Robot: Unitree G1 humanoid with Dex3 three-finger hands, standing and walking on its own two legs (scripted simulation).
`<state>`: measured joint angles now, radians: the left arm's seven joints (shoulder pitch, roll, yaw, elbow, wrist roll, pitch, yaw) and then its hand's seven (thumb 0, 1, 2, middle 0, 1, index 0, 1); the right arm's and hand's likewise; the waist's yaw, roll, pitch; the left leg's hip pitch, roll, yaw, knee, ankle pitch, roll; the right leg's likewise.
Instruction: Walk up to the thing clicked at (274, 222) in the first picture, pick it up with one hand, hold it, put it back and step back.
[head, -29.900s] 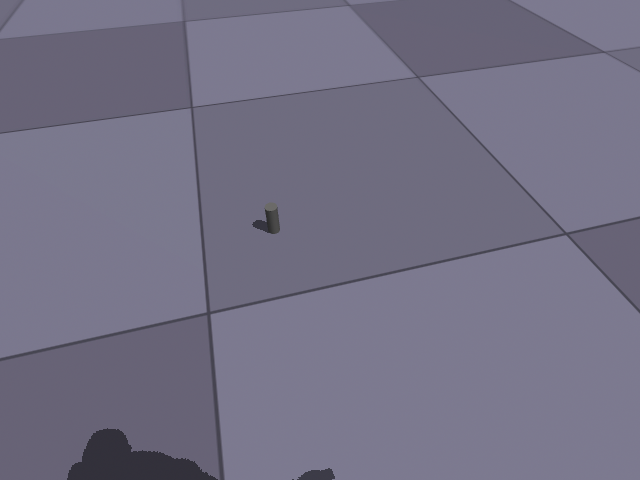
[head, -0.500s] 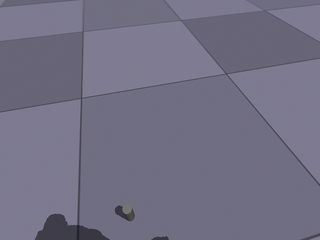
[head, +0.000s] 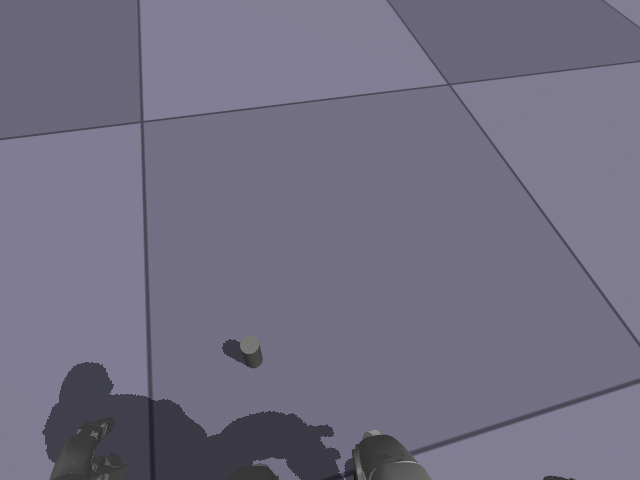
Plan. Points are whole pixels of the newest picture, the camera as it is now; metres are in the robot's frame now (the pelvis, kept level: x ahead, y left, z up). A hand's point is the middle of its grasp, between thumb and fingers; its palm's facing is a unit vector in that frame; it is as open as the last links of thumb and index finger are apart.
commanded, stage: step back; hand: left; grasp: from the side
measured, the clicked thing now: (251, 352) +0.48 +0.15 -0.68
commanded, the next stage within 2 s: none
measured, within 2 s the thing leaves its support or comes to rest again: neither
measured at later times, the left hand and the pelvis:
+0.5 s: hand out of the picture +0.03 +0.24 -0.12, palm faces -0.09 -0.91 -0.40, open 7.4 cm; pelvis -0.10 +0.00 +0.01, yaw -5 degrees
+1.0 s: hand out of the picture -0.14 +0.26 -0.15, palm faces -0.11 -0.91 -0.39, open 7.4 cm; pelvis -0.25 -0.01 +0.01, yaw -7 degrees
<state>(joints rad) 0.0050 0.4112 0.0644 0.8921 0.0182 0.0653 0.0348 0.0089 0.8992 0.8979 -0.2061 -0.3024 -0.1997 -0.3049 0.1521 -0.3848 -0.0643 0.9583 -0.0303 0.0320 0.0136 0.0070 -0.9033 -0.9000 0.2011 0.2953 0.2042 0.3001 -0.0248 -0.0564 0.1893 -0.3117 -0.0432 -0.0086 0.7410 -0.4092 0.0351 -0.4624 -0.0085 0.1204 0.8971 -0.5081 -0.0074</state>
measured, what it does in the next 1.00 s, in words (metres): walks backwards: right foot, then left foot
